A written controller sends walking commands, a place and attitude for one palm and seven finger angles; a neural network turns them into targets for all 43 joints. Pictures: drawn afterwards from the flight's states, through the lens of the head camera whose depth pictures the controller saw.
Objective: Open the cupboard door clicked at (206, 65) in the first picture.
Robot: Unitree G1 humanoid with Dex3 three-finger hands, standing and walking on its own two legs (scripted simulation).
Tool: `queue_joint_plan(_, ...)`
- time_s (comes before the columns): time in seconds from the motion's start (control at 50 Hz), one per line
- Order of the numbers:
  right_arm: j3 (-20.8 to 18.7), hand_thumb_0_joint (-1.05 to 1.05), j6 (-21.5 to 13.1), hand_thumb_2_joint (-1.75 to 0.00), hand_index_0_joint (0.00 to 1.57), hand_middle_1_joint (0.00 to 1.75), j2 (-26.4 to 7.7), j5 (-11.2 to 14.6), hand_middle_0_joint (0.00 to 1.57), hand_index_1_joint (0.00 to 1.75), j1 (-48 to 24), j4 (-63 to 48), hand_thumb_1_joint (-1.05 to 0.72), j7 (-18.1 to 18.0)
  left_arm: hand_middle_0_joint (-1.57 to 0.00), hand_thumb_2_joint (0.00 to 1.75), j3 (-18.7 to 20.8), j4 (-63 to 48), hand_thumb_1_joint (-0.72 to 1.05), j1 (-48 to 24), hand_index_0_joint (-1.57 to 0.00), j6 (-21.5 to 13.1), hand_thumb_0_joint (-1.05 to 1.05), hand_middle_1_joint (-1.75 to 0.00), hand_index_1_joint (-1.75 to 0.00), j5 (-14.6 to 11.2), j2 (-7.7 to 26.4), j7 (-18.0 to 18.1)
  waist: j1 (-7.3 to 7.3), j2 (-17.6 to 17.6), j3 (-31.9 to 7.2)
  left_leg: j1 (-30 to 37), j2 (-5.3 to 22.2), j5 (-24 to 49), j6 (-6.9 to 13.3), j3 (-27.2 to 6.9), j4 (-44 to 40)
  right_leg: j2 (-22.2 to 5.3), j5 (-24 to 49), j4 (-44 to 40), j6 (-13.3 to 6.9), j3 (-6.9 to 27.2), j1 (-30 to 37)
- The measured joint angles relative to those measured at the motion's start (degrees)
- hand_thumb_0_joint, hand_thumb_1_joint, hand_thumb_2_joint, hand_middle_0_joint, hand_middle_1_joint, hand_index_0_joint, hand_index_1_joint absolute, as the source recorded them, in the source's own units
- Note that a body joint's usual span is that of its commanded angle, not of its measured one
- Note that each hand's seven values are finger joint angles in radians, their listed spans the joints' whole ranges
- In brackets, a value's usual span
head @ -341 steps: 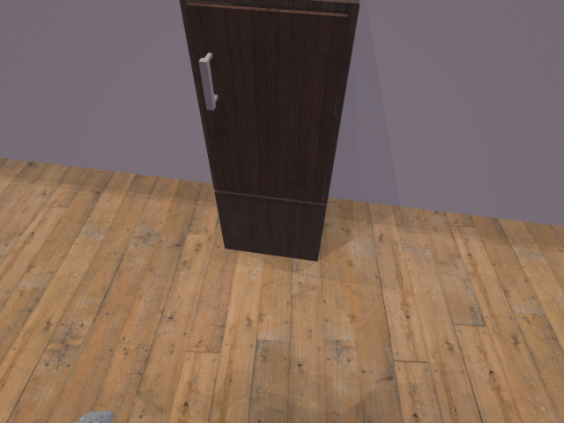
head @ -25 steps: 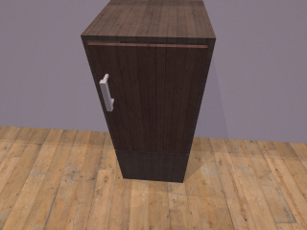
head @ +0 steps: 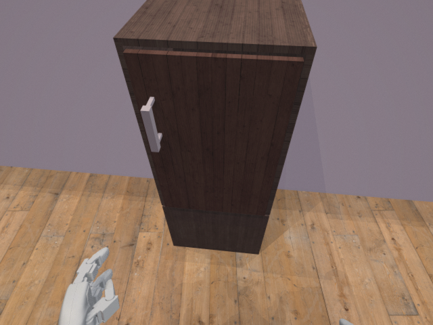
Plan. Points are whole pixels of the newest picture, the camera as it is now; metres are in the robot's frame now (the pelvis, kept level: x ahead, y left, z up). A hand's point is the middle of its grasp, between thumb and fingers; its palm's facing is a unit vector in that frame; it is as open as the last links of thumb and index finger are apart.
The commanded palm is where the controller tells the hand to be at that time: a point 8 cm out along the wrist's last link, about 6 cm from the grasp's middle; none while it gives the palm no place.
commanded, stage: raise the hand with hooked fingers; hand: left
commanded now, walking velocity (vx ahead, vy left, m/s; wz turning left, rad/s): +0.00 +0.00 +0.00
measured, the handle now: (153, 125) +0.56 +0.17 +0.06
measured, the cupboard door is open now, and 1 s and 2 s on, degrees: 0 0 0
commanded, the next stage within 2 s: move the hooked fingers beside the handle in 1.92 s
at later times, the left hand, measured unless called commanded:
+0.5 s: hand (111, 288) +0.19 +0.20 -0.01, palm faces -0.09 -0.99 -0.05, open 10.1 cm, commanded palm +0.17 +0.26 +0.00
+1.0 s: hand (84, 254) +0.24 +0.24 +0.03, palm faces -0.06 -1.00 -0.05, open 13.1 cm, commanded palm +0.22 +0.30 +0.04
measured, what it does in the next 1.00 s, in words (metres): stands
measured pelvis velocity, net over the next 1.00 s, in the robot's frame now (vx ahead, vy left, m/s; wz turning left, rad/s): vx -0.01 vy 0.01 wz -0.01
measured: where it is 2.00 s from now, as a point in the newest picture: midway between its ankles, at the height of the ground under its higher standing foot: outside the picture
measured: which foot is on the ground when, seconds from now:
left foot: down 0.00-1.00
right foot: down 0.00-1.00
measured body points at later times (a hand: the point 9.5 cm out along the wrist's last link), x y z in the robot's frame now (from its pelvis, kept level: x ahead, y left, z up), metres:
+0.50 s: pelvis -0.01 -0.02 -0.07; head +0.05 -0.01 +0.38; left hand +0.19 +0.25 -0.01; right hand +0.19 -0.23 -0.14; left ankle +0.01 +0.10 -0.73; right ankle +0.01 -0.12 -0.73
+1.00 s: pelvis -0.01 +0.01 -0.04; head +0.03 +0.02 +0.41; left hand +0.24 +0.30 +0.03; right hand +0.16 -0.25 -0.09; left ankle +0.01 +0.10 -0.73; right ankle +0.01 -0.12 -0.73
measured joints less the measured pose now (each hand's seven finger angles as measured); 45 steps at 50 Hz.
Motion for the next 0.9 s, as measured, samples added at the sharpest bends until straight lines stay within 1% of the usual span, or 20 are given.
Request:
queue_joint_plan(0.04,-1.18,0.02,-1.05,-0.90,0.20,0.30,-0.80,-0.48,0.20,0.30,-2.47,-3.65,-0.92,1.07,-0.20,0.86,2.02,-1.15,0.85,-2.53,-0.20,-7.43,0.02,-0.36,-0.36,-1.66,-0.29,-4.69,0.02,-0.38,-2.10,-5.01,0.38,-1.72,-0.18,0.36,4.39,-0.01,-1.70,4.64,-0.25,0.52,-5.35)
queue_joint_plan(0.1,-2.84,0.02,-1.70,-0.90,0.20,0.30,-1.22,-0.89,0.20,0.30,-6.34,-9.13,-0.91,3.13,-0.20,0.84,4.01,-1.15,0.78,-3.92,-0.21,-18.48,0.01,-0.39,-0.39,-3.70,-0.30,-14.55,0.43,-1.98,-4.35,-12.81,1.37,-5.21,-0.59,0.93,12.46,0.32,-5.02,12.89,-0.84,1.40,-13.64)
queue_joint_plan(0.12,-3.29,0.02,-1.75,-0.90,0.20,0.30,-1.42,-0.88,0.20,0.30,-7.50,-10.91,-0.91,3.72,-0.20,0.83,4.46,-0.89,0.76,-3.87,-0.21,-21.33,0.01,-0.41,-0.40,-3.98,-0.04,-18.14,0.60,-2.44,-4.69,-15.21,1.70,-6.45,-0.70,0.88,15.25,0.44,-6.18,15.58,-0.95,1.47,-16.02)
queue_joint_plan(0.14,-3.64,0.02,-1.64,-0.90,0.20,0.30,-1.63,-0.81,0.20,0.30,-8.51,-12.60,-0.91,4.11,-0.20,0.82,4.93,-0.77,0.74,-3.53,-0.21,-23.23,0.00,-0.42,-0.42,-4.20,0.39,-21.39,0.86,-2.89,-5.01,-17.43,1.98,-7.66,-0.77,0.75,17.85,0.54,-7.32,18.15,-1.10,1.49,-18.26)
queue_joint_plan(0.16,-3.90,0.01,-1.39,-0.90,0.20,0.30,-1.82,-0.67,0.20,0.30,-9.40,-14.16,-0.91,4.27,-0.21,0.81,5.39,-0.85,0.71,-2.92,-0.21,-24.04,0.00,-0.43,-0.43,-4.67,0.86,-24.03,1.20,-3.31,-5.25,-19.41,2.21,-8.77,-0.93,0.58,20.24,0.63,-8.39,20.48,-1.27,1.47,-20.21)
queue_joint_plan(0.18,-4.09,0.01,-1.04,-0.90,0.20,0.30,-2.00,-0.51,0.20,0.30,-10.15,-15.55,-0.91,4.26,-0.21,0.80,5.87,-1.16,0.69,-2.13,-0.22,-23.87,0.00,-0.45,-0.45,-5.37,1.24,-25.95,1.59,-3.62,-5.35,-21.08,2.42,-9.68,-1.07,0.36,22.40,0.70,-9.36,22.49,-1.37,1.37,-21.76)
queue_joint_plan(0.22,-4.27,0.01,-0.26,-0.90,0.20,0.30,-2.23,-0.34,0.20,0.30,-11.10,-17.75,-0.91,3.91,-0.22,0.78,7.05,-2.46,0.64,-0.29,-0.22,-21.85,0.00,-0.48,-0.48,-6.93,1.70,-27.81,2.47,-3.77,-5.36,-23.64,2.82,-11.30,-1.38,-0.40,25.89,0.89,-10.91,25.48,-1.82,0.77,-23.86)
queue_joint_plan(0.28,-3.84,0.01,0.60,-0.90,0.20,0.30,-1.92,-0.26,0.20,0.30,-11.45,-19.15,-0.91,3.17,-0.22,0.75,8.85,-6.29,0.56,2.56,-0.23,-19.08,0.01,-0.52,-0.52,-8.26,1.93,-26.91,3.71,-3.04,-5.09,-25.90,3.36,-12.83,-1.80,-2.15,29.24,1.29,-12.25,27.49,-2.18,-0.81,-24.90)
queue_joint_plan(0.34,-2.31,0.01,0.83,-0.90,0.20,0.30,-0.99,-0.43,0.20,0.30,-10.89,-18.54,-0.91,2.35,-0.23,0.72,9.79,-10.25,0.49,2.83,-0.23,-18.75,0.01,-0.57,-0.56,-8.55,2.77,-26.26,4.74,-2.07,-4.82,-27.56,3.71,-13.37,-1.96,-3.85,30.98,1.67,-12.59,27.92,-2.41,-2.40,-25.36)
queue_joint_plan(0.38,-0.97,0.01,0.89,-0.90,0.20,0.30,-0.15,-0.39,0.20,0.30,-10.46,-17.35,-0.91,2.06,-0.23,0.70,10.01,-11.60,0.45,1.19,-0.23,-18.51,0.01,-0.60,-0.59,-8.62,3.54,-26.78,4.93,-1.26,-4.57,-28.42,3.83,-13.32,-2.03,-4.73,31.52,1.85,-12.42,27.76,-2.52,-3.23,-25.58)
queue_joint_plan(0.42,0.44,0.01,1.14,-0.90,0.20,0.30,0.74,-0.27,0.20,0.30,-9.95,-16.07,-0.91,1.85,-0.23,0.69,10.24,-11.46,0.40,-1.45,-0.24,-17.21,0.01,-0.63,-0.62,-8.97,4.52,-28.17,4.76,-0.46,-4.20,-28.88,3.93,-13.02,-2.05,-5.18,31.53,2.01,-12.00,27.31,-2.59,-3.66,-25.70)
queue_joint_plan(0.48,2.11,0.01,1.88,-0.90,0.20,0.30,2.08,0.01,0.20,0.30,-8.57,-14.65,-0.91,1.70,-0.24,0.66,10.90,-10.15,0.33,-4.81,-0.24,-13.39,0.01,-0.67,-0.67,-9.57,6.19,-29.87,3.75,0.40,-3.85,-28.55,3.96,-12.22,-1.94,-4.95,30.32,2.13,-11.03,26.01,-2.46,-3.48,-25.45)
queue_joint_plan(0.52,2.69,0.01,2.22,-0.90,0.21,0.30,2.59,0.13,0.20,0.30,-7.15,-14.17,-0.91,1.61,-0.24,0.64,11.54,-9.24,0.28,-5.97,-0.24,-10.92,0.01,-0.70,-0.70,-10.22,7.09,-30.26,2.90,0.88,-3.65,-27.57,3.98,-11.57,-1.76,-4.42,28.89,2.21,-10.23,24.67,-2.30,-3.01,-24.73)
queue_joint_plan(0.56,2.86,0.02,2.32,-0.90,0.21,0.30,2.72,0.17,0.21,0.30,-5.51,-13.89,-0.90,1.56,-0.24,0.62,12.37,-8.67,0.23,-6.16,-0.25,-9.53,0.00,-0.73,-0.73,-10.90,7.61,-29.93,2.07,1.06,-3.75,-26.37,3.91,-10.89,-1.53,-3.66,27.17,2.21,-9.43,23.22,-2.05,-2.34,-23.95)
queue_joint_plan(0.62,2.55,0.02,2.11,-0.90,0.21,0.30,1.98,0.23,0.21,0.30,-3.11,-13.66,-0.90,1.39,-0.25,0.59,13.62,-7.76,0.17,-6.02,-0.25,-9.52,0.00,-0.78,-0.77,-11.67,7.95,-28.92,1.18,1.04,-3.98,-24.70,3.71,-9.99,-1.21,-2.70,24.86,2.12,-8.43,21.29,-1.69,-1.49,-22.78)
queue_joint_plan(0.68,1.88,0.02,1.67,-0.90,0.21,0.30,0.38,0.33,0.21,0.30,-1.42,-13.43,-0.90,1.27,-0.25,0.56,14.45,-6.61,0.10,-6.19,-0.26,-10.60,0.00,-0.82,-0.82,-11.98,8.06,-28.36,0.71,0.84,-4.10,-23.55,3.43,-9.39,-0.89,-2.13,23.34,1.93,-7.76,19.94,-1.35,-0.99,-21.85)
queue_joint_plan(0.8,0.70,0.02,0.72,-0.90,0.20,0.30,-2.77,0.74,0.20,0.30,-0.53,-13.46,-0.90,0.76,-0.26,0.50,14.42,-4.47,-0.04,-8.12,-0.27,-11.54,0.00,-0.91,-0.91,-11.67,8.77,-28.94,0.55,0.08,-3.42,-21.52,3.02,-8.85,-0.30,-1.73,21.74,1.67,-6.95,18.11,-0.81,-0.65,-19.77)
queue_joint_plan(0.9,0.66,0.02,0.15,-0.90,0.20,0.30,-3.31,0.92,0.20,0.30,-1.46,-14.19,-0.91,0.50,-0.27,0.45,14.58,-4.03,-0.16,-10.24,-0.28,-10.87,0.00,-0.99,-0.98,-11.32,9.63,-28.86,0.60,-0.53,-3.02,-19.32,2.83,-8.42,0.02,-1.61,20.18,1.64,-6.21,16.14,-0.47,-0.58,-17.40)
